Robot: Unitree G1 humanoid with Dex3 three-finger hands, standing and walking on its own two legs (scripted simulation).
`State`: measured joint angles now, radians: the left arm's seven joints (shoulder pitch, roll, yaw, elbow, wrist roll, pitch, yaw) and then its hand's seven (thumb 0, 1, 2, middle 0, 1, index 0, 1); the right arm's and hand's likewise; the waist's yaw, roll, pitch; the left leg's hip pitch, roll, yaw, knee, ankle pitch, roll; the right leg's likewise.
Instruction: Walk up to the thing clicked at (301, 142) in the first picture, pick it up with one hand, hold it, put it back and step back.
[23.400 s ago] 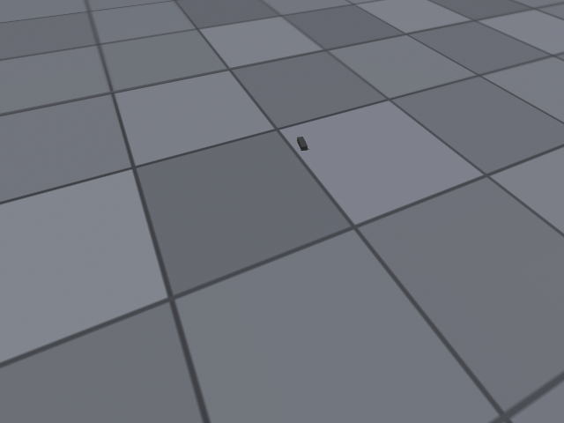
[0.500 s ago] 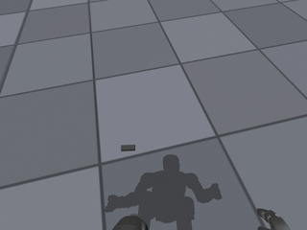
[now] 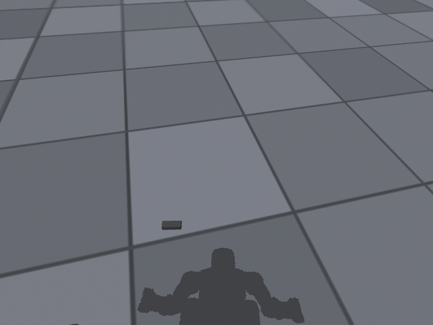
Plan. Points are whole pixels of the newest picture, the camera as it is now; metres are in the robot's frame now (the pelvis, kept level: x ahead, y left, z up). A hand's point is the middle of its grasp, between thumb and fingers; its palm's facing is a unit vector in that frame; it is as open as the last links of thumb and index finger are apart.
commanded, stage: walk up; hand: left
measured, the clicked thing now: (171, 225) +0.71 +0.22 -0.75
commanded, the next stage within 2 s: stand in 0.82 s
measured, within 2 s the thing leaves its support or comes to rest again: neither
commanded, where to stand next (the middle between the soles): +0.33 -0.03 m, yaw +2 degrees
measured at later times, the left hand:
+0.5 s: hand out of the picture +0.13 +0.27 -0.15, palm faces +0.02 -0.94 -0.34, open 7.3 cm
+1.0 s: hand out of the picture +0.13 +0.26 -0.14, palm faces -0.02 -0.95 -0.32, open 7.3 cm
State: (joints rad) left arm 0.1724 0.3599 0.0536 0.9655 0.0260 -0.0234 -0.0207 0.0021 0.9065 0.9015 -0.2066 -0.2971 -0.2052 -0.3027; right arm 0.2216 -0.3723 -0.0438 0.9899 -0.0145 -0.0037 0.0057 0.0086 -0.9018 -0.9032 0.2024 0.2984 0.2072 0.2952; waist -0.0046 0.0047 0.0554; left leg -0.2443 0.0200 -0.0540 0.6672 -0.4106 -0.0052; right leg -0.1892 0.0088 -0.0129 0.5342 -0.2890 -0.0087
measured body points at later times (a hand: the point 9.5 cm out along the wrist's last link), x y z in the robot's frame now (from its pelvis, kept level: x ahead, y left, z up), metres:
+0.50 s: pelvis +0.04 +0.02 +0.00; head +0.06 +0.02 +0.45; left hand +0.13 +0.32 -0.12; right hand +0.15 -0.28 -0.12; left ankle +0.02 +0.12 -0.73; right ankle +0.03 -0.12 -0.73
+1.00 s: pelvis +0.04 +0.01 +0.02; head +0.05 +0.01 +0.47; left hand +0.13 +0.31 -0.12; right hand +0.14 -0.29 -0.11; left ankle +0.02 +0.12 -0.73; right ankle +0.03 -0.12 -0.73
